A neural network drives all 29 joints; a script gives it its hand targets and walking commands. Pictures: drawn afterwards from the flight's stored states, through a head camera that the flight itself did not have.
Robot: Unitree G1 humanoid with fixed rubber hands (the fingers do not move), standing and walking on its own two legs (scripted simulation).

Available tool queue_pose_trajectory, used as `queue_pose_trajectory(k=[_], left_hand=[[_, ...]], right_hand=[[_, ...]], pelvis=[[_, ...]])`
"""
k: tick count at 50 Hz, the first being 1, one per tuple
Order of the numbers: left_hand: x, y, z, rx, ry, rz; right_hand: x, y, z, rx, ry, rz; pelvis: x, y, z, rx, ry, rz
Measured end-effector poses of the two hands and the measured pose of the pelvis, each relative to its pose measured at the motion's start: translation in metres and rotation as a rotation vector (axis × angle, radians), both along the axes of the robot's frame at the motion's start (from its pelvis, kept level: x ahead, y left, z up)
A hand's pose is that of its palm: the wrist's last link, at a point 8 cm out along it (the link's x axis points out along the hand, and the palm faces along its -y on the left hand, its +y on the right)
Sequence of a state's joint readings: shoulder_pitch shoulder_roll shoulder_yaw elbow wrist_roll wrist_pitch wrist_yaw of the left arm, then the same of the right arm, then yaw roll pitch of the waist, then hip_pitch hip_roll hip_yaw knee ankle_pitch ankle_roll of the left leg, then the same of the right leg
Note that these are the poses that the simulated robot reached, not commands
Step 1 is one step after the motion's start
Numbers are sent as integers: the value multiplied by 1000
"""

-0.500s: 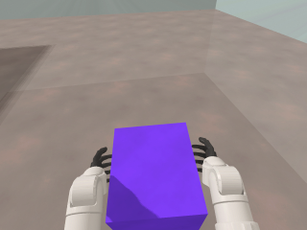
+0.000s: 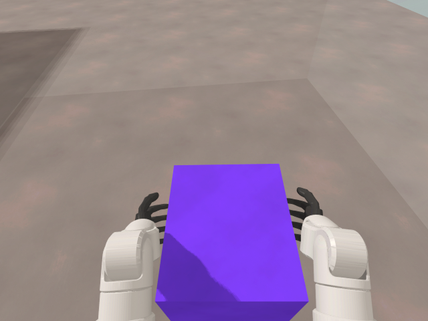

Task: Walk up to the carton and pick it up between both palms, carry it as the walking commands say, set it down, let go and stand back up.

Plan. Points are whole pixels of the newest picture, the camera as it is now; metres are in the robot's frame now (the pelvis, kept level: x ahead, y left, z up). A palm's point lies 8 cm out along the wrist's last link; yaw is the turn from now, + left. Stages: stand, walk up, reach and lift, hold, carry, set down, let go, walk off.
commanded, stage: carry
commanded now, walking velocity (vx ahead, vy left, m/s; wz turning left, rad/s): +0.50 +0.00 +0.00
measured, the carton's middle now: (227, 244) +0.29 +0.00 +0.00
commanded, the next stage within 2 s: none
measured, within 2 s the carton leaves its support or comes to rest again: neither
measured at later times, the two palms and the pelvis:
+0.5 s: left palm (177, 115) +0.64 +0.12 +0.06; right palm (282, 117) +0.62 -0.17 +0.06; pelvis +0.34 +0.00 -0.02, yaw -2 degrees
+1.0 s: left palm (180, 58) +0.99 +0.14 +0.07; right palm (258, 57) +0.98 -0.15 +0.08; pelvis +0.69 +0.01 +0.00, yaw -3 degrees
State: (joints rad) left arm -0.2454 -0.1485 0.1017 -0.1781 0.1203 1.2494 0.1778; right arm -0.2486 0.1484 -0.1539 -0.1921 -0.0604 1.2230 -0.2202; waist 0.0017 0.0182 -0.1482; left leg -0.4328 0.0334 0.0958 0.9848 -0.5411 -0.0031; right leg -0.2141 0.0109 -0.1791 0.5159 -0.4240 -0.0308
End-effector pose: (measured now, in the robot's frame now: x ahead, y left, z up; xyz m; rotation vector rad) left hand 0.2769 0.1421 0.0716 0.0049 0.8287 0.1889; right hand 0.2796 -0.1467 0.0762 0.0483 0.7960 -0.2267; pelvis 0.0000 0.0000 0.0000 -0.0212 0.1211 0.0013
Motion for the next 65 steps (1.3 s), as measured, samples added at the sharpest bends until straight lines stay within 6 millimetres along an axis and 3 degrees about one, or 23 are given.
queue_pose_trajectory(k=[6, 10, 18, 23, 26, 34, 41, 47, 51, 55, 60, 65], left_hand=[[72, 21, -10, -24, -44, 70], [125, 23, -18, -28, -6, 64], [243, 1, -12, -7, 20, -40], [333, -18, -12, -16, -62, -73], [379, -21, -13, 2, -66, -61], [461, 12, -23, -16, 18, 60], [555, 32, -13, -31, -4, 110], [660, 16, 3, -18, -46, 32], [734, -7, -2, -33, -95, -34], [797, -19, -12, -9, -68, -67], [849, -7, -24, -4, 15, -9], [909, 19, -26, -18, -1, 83]], right_hand=[[91, 22, -4, -21, -37, 60], [140, 24, -14, -29, -2, 51], [226, 1, -16, -13, 25, -47], [308, -17, -10, -23, -56, -79], [359, -19, -14, -6, -56, -76], [476, 13, -19, -28, 35, 35], [580, 34, -10, -32, 14, 82], [660, 16, -1, -15, -29, 6], [718, -6, -1, -38, -78, -55], [775, -18, -17, -20, -44, -86], [842, -4, -26, -56, 61, -43], [925, 23, -23, -61, 46, 27]], pelvis=[[73, 6, -11, 32, -41, -29], [123, 14, -10, 39, -41, -54], [229, 16, 4, 0, -34, -69], [312, 2, -12, -20, -48, -52], [355, -5, -15, -51, -35, -21], [454, -3, -1, -39, -13, 15], [554, 12, 4, 7, -8, -29], [640, 15, 8, -19, 8, -48], [708, 6, -8, -19, -14, -49], [769, 0, -16, -54, -10, -14], [832, -5, -5, -32, -5, 19], [901, 1, -6, -14, -35, 15]])
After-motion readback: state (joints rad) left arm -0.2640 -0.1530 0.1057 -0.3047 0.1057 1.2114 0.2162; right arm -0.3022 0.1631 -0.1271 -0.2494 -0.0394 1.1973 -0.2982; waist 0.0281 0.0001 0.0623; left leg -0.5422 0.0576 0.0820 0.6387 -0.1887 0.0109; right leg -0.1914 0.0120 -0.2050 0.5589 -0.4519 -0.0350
